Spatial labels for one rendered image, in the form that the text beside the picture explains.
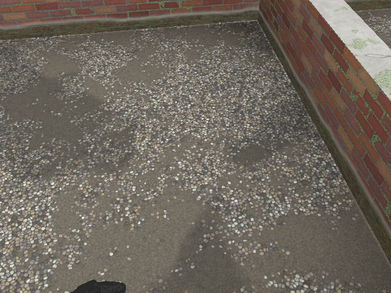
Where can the robot left hand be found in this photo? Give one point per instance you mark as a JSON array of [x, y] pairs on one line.
[[101, 287]]

